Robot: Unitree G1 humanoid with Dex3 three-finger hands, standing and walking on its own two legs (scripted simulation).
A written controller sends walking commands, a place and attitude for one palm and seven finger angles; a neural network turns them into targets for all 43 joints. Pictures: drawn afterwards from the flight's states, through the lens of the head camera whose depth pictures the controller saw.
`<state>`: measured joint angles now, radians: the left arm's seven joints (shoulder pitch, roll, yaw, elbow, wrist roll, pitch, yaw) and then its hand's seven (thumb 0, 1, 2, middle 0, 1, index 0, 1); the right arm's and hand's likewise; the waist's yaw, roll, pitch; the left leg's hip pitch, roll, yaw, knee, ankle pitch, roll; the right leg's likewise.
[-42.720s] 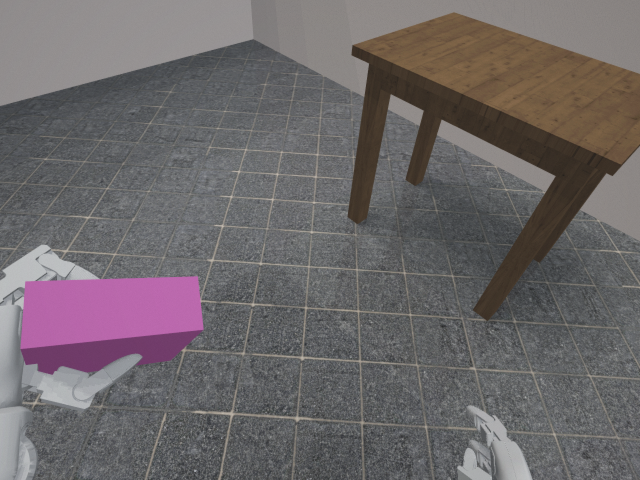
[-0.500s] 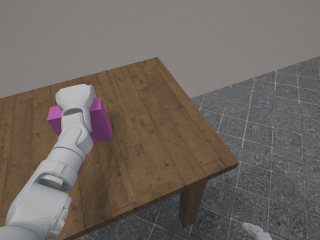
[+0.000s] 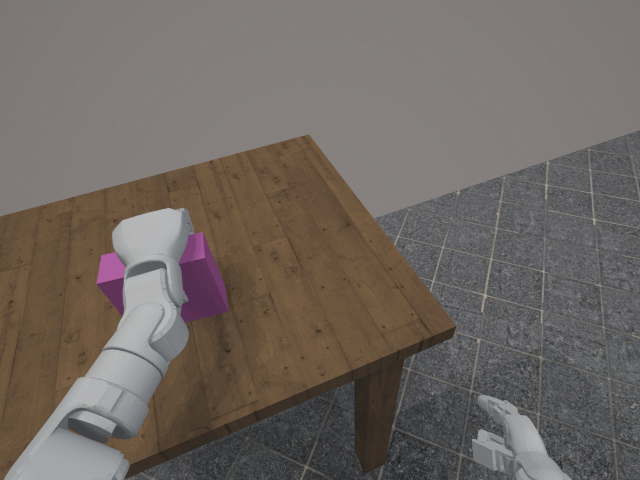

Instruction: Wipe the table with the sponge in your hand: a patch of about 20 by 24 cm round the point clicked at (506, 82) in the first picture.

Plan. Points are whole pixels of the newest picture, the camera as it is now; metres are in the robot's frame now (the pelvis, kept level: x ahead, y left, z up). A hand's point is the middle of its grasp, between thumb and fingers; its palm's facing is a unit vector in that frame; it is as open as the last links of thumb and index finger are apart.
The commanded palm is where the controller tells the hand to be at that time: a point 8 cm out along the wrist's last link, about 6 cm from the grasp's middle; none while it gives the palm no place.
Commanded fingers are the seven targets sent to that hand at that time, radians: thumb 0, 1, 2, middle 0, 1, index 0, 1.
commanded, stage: wipe back along the middle lane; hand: left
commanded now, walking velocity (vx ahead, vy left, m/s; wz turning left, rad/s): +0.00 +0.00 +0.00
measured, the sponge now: (174, 294) +0.36 +0.25 +0.03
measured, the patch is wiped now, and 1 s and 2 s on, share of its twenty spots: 0.65 0.85 0.85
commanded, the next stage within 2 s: slide across to the third lane in 0.96 s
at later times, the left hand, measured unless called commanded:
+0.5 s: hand (170, 282) +0.33 +0.23 +0.10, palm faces +0.09 -0.06 -0.99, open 9.6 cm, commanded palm +0.28 +0.21 +0.13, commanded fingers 0.00 0.10 1.30 -1.20 -1.60 -1.20 -1.60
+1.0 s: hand (183, 316) +0.28 +0.19 +0.10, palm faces +0.15 -0.13 -0.98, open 9.5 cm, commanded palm +0.22 +0.18 +0.13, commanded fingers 0.00 0.10 1.30 -1.20 -1.60 -1.20 -1.60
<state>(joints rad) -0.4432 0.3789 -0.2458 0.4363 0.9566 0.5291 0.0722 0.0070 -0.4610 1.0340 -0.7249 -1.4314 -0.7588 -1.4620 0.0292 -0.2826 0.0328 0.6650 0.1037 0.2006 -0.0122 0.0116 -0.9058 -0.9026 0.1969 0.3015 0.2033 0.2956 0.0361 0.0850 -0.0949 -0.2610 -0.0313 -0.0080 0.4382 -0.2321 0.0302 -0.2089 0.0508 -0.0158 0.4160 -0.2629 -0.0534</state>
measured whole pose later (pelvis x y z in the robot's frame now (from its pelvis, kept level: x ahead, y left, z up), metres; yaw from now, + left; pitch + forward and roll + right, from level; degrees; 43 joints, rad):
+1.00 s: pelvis -0.01 +0.01 +0.00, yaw -1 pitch -1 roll +0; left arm -0.09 0.29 -0.38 -0.08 0.99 0.66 0.11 0.02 -0.43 1.05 -0.62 -1.50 -0.77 -1.40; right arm -0.03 -0.25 0.04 0.64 0.10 0.23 0.07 0.01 -0.91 -0.90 0.20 0.30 0.19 0.29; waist 0.08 0.11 -0.09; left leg -0.22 -0.05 0.01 0.49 -0.26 0.04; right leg -0.19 0.04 0.00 0.50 -0.30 -0.04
